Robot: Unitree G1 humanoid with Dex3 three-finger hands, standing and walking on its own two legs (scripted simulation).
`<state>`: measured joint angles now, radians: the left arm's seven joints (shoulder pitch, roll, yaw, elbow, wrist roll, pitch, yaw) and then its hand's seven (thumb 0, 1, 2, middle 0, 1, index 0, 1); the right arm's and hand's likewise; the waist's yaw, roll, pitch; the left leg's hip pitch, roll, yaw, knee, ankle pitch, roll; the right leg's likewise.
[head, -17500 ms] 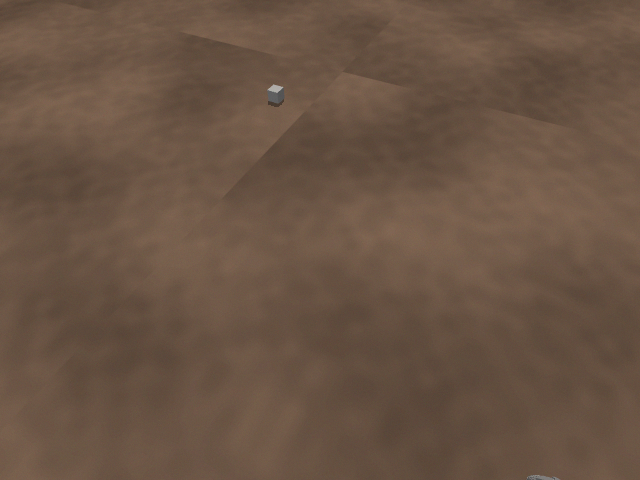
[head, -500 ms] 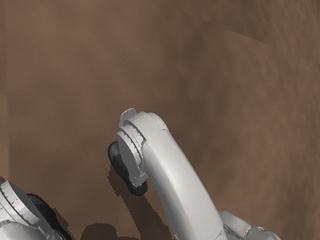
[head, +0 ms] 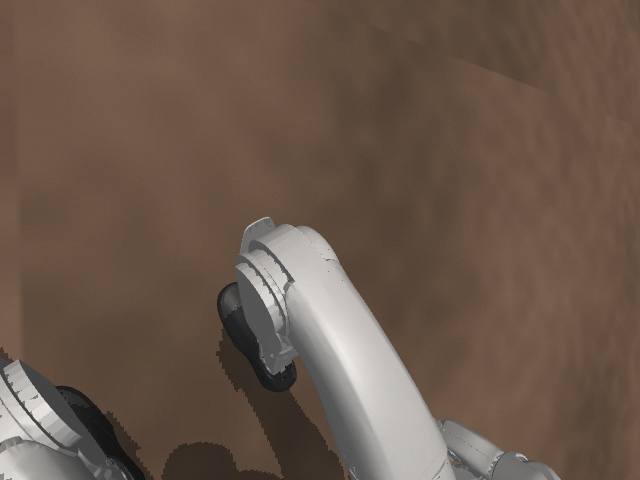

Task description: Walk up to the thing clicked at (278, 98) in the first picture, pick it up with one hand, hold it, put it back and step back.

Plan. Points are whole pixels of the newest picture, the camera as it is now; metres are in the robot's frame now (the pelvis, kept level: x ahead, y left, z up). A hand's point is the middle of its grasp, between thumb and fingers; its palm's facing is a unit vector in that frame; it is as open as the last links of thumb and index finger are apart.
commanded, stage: close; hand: left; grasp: from above
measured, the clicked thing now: out of the picture +0.43 +0.37 -0.30
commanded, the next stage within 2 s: settle in 0.76 s
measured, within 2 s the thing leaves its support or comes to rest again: leaves its support in 1.30 s
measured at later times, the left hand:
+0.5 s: hand out of the picture +0.44 +0.35 -0.26, palm faces -0.05 -0.42 -0.91, open 9.6 cm
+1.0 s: hand out of the picture +0.44 +0.36 -0.26, palm faces -0.06 -0.41 -0.91, open 9.6 cm
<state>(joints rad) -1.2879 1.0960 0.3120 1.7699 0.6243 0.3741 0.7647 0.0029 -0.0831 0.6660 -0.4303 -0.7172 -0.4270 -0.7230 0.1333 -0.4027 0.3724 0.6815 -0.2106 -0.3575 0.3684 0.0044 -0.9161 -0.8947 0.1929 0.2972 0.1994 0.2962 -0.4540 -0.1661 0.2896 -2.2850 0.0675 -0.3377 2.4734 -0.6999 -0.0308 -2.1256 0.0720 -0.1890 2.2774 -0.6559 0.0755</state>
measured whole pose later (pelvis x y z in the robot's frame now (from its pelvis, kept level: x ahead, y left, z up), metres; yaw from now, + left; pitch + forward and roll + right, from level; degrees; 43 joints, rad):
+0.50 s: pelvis +0.00 +0.00 +0.00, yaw +0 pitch +26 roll -16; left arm -1.28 1.10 0.33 1.78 0.61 0.36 0.79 0.00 0.13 0.35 -0.68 -0.50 -0.70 -0.49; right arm 0.12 -0.41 0.38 0.67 -0.22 -0.36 0.38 0.00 -0.91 -0.89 0.19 0.30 0.20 0.30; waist -0.46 -0.17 0.30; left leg -2.28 0.07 -0.34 2.48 -0.70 -0.03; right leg -2.12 0.07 -0.19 2.28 -0.65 0.08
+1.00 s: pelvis +0.00 +0.00 +0.00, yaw +0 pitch +26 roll -16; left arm -1.28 1.10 0.30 1.77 0.61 0.36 0.78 -0.01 0.07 0.36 -0.80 -0.42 -0.79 -0.41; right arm 0.12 -0.41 0.38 0.68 -0.22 -0.37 0.37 0.00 -0.92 -0.90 0.19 0.30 0.20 0.30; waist -0.46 -0.17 0.30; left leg -2.28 0.07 -0.34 2.48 -0.70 -0.04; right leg -2.12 0.07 -0.19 2.28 -0.65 0.07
